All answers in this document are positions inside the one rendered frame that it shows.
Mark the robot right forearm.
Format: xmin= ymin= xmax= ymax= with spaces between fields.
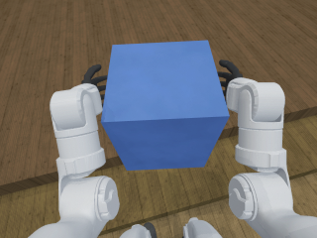
xmin=226 ymin=77 xmax=293 ymax=205

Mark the robot left forearm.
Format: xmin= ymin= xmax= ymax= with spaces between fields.
xmin=50 ymin=83 xmax=106 ymax=216

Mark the right robot hand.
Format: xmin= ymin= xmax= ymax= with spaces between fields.
xmin=217 ymin=59 xmax=243 ymax=105

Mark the carton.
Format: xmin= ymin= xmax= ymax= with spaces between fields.
xmin=101 ymin=40 xmax=230 ymax=171

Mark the robot right upper arm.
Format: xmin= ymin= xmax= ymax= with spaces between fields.
xmin=228 ymin=172 xmax=317 ymax=238

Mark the robot left upper arm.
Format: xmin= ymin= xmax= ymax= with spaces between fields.
xmin=28 ymin=176 xmax=120 ymax=238

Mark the left robot thigh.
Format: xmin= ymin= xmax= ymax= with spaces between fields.
xmin=120 ymin=227 xmax=152 ymax=238

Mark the robot left foot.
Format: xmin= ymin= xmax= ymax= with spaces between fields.
xmin=144 ymin=222 xmax=158 ymax=238

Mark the left robot hand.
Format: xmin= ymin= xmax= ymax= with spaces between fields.
xmin=81 ymin=64 xmax=108 ymax=108

